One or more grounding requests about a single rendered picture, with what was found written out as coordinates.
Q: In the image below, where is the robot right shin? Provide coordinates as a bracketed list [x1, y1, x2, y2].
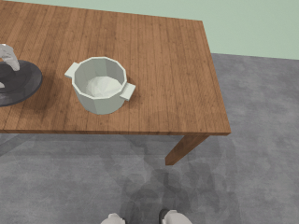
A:
[164, 210, 177, 217]

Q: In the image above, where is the lid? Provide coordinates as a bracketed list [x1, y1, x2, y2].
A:
[0, 60, 43, 107]

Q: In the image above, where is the robot shin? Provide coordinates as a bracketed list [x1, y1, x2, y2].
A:
[108, 213, 119, 218]
[164, 210, 177, 217]

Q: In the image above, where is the pot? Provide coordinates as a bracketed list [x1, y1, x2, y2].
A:
[64, 56, 135, 115]

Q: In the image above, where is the table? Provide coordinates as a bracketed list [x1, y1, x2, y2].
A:
[0, 0, 232, 166]

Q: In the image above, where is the robot left hand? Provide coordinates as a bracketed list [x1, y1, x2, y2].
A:
[0, 44, 20, 89]

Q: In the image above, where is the knob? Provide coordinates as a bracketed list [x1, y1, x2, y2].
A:
[0, 63, 16, 84]

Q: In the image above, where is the robot left shin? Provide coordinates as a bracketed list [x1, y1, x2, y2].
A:
[108, 213, 119, 218]

